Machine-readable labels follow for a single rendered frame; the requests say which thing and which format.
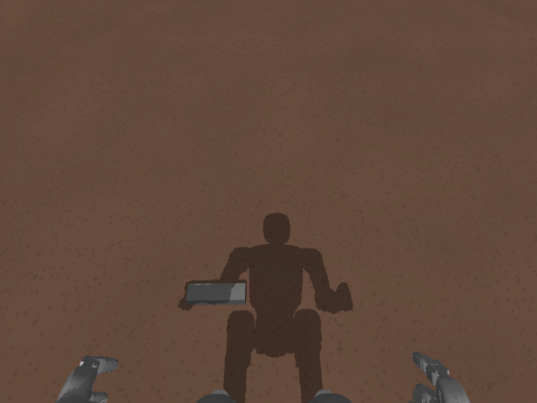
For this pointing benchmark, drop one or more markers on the carton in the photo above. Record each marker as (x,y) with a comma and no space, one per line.
(216,294)

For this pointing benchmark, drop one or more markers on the left robot hand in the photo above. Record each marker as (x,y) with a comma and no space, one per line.
(82,379)

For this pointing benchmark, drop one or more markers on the right robot hand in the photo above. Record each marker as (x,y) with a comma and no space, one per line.
(448,390)

